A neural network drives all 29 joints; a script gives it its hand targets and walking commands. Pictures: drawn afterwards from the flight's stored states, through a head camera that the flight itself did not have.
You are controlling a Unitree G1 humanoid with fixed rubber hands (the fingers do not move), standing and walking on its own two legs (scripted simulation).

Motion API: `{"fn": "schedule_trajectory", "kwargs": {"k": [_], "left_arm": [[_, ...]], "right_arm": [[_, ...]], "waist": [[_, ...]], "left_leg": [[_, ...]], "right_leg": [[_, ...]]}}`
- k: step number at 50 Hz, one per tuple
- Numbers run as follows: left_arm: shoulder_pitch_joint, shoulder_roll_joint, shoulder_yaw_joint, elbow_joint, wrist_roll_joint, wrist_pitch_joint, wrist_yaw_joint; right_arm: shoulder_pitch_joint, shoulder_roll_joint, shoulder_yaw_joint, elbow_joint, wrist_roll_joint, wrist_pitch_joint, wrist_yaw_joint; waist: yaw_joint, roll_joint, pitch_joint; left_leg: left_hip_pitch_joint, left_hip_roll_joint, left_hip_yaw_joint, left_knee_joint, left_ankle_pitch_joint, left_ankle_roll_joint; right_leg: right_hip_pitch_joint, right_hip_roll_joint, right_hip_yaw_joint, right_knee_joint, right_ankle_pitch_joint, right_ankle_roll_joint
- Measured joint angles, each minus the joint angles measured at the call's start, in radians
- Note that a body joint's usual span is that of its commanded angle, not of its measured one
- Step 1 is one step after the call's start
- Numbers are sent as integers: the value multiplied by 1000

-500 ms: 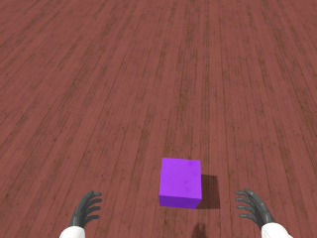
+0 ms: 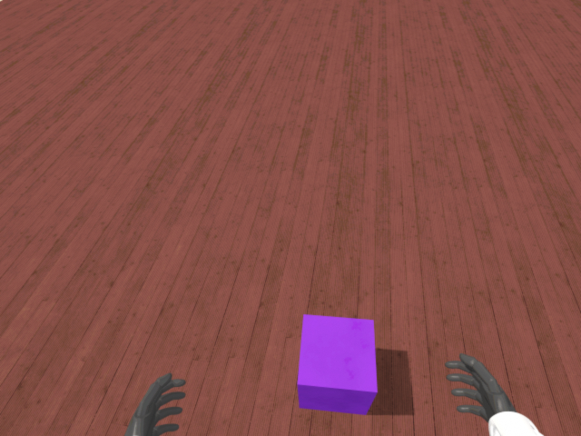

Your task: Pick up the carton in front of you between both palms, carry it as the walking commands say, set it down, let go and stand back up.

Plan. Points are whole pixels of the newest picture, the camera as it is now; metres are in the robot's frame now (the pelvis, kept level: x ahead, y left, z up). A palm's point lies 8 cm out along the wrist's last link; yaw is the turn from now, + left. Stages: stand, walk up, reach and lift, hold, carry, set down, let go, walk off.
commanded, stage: stand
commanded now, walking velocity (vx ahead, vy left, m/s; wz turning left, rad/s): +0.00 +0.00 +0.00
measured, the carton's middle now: (335, 365) +0.42 -0.09 -0.65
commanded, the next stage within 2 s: none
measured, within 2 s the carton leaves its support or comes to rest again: neither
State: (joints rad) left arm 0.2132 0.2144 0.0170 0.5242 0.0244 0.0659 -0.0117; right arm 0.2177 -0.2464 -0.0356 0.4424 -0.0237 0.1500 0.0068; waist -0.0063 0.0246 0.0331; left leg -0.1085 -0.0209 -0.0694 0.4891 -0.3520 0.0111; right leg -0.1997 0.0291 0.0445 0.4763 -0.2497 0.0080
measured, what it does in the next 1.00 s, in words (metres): stands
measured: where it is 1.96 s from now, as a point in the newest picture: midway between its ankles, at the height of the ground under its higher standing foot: outside the picture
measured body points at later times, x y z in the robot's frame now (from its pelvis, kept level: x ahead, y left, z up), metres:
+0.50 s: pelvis +0.01 -0.02 +0.00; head +0.02 -0.03 +0.45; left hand +0.14 +0.28 -0.09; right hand +0.15 -0.31 -0.10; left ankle -0.06 +0.11 -0.74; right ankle +0.00 -0.13 -0.74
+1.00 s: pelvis +0.00 -0.02 +0.00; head -0.01 -0.03 +0.45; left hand +0.11 +0.29 -0.10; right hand +0.12 -0.32 -0.11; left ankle -0.06 +0.11 -0.74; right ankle +0.00 -0.13 -0.74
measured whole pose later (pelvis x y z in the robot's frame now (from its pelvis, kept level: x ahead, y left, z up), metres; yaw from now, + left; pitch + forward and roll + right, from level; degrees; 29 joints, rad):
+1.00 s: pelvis +0.00 -0.02 +0.00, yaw +2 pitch -2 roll +0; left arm 0.12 0.35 0.03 0.94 0.02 0.00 0.01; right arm 0.21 -0.38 -0.01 0.83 -0.03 -0.01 -0.03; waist 0.00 0.03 0.02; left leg -0.08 -0.01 -0.09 0.42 -0.31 -0.02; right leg -0.18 0.03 0.01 0.45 -0.23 -0.02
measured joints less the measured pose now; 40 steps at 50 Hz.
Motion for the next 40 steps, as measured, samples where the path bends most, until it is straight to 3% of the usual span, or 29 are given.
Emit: {"fn": "schedule_trajectory", "kwargs": {"k": [10,40], "left_arm": [[-24,97,34,182,26,-51,27],[-79,122,17,360,5,-69,26]], "right_arm": [[3,-91,-22,170,-23,-115,-15],[-4,-124,18,333,-8,-149,-35]], "waist": [[-1,21,-36],[9,8,-18]], "left_leg": [[-54,1,-20,37,-19,-13],[9,16,-29,-35,18,-31]], "right_leg": [[-56,-1,-24,54,-33,-14],[4,3,-43,2,-10,-31]]}}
